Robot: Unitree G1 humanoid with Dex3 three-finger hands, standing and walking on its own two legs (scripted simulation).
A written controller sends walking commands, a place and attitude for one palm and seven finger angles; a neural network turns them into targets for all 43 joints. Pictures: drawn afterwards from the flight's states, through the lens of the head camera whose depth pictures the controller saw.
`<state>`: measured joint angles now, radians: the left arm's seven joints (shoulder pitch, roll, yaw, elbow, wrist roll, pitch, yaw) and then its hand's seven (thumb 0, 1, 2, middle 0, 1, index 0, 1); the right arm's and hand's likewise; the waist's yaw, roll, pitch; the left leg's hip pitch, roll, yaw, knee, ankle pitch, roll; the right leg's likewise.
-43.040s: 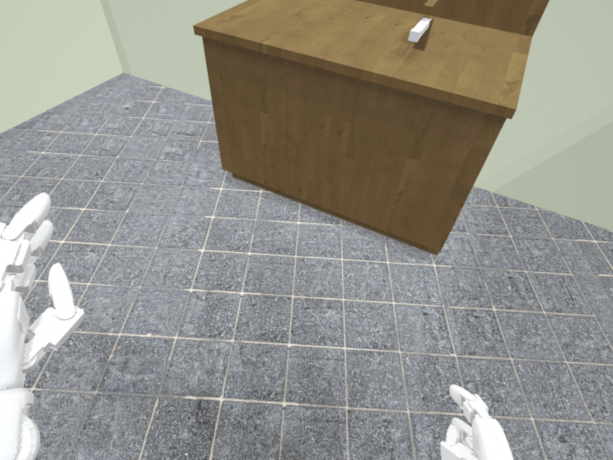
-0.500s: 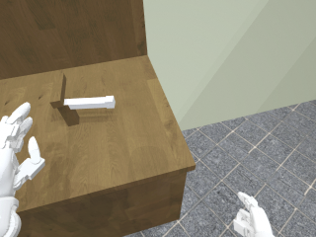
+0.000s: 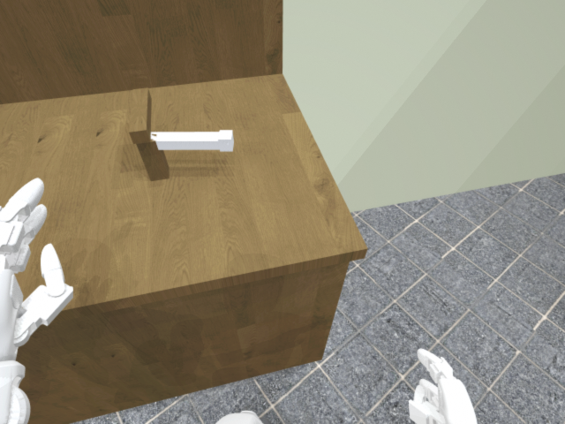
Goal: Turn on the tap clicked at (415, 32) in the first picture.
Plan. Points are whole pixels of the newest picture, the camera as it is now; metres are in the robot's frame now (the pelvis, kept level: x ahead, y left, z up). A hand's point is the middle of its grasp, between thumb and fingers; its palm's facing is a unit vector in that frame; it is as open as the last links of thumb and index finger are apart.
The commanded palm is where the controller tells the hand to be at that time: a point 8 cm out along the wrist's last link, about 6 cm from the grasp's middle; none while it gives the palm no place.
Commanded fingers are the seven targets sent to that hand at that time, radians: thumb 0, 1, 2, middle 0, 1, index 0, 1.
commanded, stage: step back with the hand held close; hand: left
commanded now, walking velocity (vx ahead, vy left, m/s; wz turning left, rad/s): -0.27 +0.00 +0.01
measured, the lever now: (226, 140) +0.57 +0.16 +0.08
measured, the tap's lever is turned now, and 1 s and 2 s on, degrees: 77 77 77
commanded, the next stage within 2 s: stop stepping back and stand still in 0.38 s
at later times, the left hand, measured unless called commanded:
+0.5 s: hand out of the picture +0.08 +0.24 +0.18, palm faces +0.39 -0.86 -0.32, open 7.4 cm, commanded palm +0.05 +0.28 +0.19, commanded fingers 0.00 0.90 0.90 -0.20 -0.30 -0.20 -0.30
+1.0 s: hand out of the picture -0.04 +0.26 +0.17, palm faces +0.43 -0.82 -0.37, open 7.4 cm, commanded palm -0.09 +0.29 +0.19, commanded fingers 0.00 0.90 0.90 -0.20 -0.30 -0.20 -0.30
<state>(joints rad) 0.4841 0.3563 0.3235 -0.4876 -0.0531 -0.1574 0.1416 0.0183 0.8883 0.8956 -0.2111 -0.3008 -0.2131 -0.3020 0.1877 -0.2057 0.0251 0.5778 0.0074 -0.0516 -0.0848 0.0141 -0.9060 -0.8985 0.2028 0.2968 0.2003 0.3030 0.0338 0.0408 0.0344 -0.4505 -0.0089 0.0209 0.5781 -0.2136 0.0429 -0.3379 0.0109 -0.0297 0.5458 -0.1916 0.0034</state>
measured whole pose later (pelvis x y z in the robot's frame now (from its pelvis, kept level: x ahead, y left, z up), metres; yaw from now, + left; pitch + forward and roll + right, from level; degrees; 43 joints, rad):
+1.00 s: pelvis -0.25 +0.01 +0.00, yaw +1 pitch -4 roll -2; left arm 0.42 0.35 0.34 -0.43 -0.04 -0.14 0.14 0.02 0.89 0.90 -0.21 -0.30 -0.21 -0.30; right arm 0.26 -0.21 -0.01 0.70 0.03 -0.05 -0.05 0.01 -0.91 -0.90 0.20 0.30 0.20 0.30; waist 0.01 0.04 0.02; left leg -0.50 0.04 -0.01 1.08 -0.45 0.03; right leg -0.26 0.04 -0.11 0.60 -0.27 -0.07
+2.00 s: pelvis -0.23 +0.00 +0.01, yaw +0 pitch -2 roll +0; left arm 0.49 0.33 0.29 -0.50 -0.06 -0.14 0.16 0.02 0.89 0.90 -0.21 -0.30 -0.21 -0.30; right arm 0.18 -0.21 0.00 0.62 0.01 -0.08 -0.06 0.01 -0.91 -0.90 0.20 0.30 0.20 0.30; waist 0.02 0.00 0.06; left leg -0.21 0.03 0.03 0.50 -0.26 -0.01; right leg -0.19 0.00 -0.07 0.49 -0.27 -0.02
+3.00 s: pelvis -0.24 +0.03 +0.02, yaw -1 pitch -1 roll -1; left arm 0.47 0.34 0.30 -0.45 -0.06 -0.14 0.17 0.02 0.89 0.90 -0.21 -0.30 -0.21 -0.30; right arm 0.19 -0.20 0.02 0.62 0.01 -0.06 -0.07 0.01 -0.91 -0.90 0.20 0.30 0.20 0.30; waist 0.01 0.01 0.02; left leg -0.21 0.02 0.06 0.45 -0.22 0.03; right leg -0.16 -0.01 -0.04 0.37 -0.19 0.01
